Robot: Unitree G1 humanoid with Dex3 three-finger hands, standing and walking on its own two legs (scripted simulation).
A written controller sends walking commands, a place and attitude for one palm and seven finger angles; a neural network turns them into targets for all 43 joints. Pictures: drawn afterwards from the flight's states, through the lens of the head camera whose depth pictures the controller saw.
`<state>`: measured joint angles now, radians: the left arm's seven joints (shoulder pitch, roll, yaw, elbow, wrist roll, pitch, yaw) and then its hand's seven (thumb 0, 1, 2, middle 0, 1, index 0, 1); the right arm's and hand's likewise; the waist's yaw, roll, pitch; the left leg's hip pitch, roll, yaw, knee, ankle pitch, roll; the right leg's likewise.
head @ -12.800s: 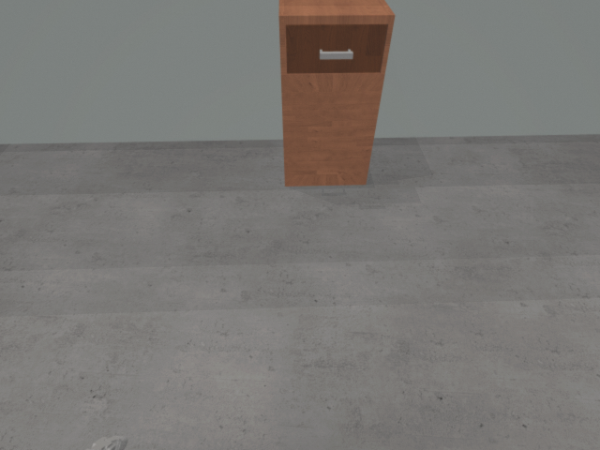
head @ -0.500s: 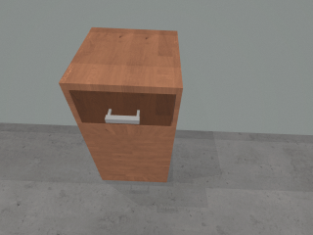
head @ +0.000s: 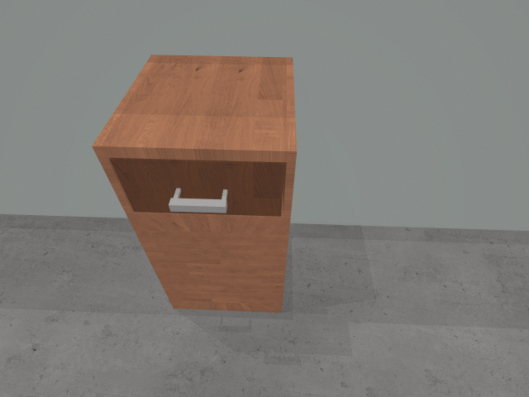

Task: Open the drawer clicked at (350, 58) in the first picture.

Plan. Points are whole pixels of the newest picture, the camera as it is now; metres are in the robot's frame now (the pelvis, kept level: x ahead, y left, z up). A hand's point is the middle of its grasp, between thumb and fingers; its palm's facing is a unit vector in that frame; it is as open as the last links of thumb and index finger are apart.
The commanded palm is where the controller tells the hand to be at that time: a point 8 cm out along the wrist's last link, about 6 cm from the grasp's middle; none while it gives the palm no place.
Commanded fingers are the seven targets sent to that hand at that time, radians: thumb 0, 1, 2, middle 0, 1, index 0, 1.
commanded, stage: raise the hand with hooked fingers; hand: left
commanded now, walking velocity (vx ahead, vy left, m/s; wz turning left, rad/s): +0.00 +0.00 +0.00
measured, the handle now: (200, 199) +0.54 +0.19 -0.08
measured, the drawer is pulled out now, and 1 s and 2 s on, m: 0.00 0.00 0.00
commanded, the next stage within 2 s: move the hooked fingers above the handle in 1.94 s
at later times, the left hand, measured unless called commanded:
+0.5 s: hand out of the picture +0.14 +0.16 -0.08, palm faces -0.17 -0.23 -0.96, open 8.8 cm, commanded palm +0.15 +0.20 -0.01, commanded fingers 0.00 0.34 0.66 -0.24 -0.66 -0.24 -0.66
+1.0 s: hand (154, 314) +0.24 +0.19 -0.01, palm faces -0.01 -0.12 -0.99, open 11.8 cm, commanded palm +0.23 +0.20 +0.06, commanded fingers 0.00 -0.24 0.41 -0.28 -1.03 -0.28 -1.03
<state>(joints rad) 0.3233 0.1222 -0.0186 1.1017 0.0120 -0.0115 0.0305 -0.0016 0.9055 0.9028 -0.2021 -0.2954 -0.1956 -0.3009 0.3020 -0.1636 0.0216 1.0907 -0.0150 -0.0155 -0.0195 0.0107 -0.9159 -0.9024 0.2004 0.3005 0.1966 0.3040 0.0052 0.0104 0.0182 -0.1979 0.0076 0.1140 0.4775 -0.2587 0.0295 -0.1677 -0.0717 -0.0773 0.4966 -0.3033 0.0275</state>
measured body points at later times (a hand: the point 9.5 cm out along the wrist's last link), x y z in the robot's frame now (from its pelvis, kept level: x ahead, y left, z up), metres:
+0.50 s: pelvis -0.02 -0.05 -0.03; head +0.01 -0.06 +0.41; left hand +0.15 +0.17 -0.03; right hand +0.22 -0.29 -0.10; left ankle +0.00 +0.10 -0.74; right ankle -0.02 -0.13 -0.74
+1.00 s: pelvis +0.00 -0.03 -0.03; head +0.04 -0.06 +0.42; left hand +0.23 +0.19 +0.05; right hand +0.15 -0.28 -0.15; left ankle +0.00 +0.11 -0.74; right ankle -0.02 -0.13 -0.74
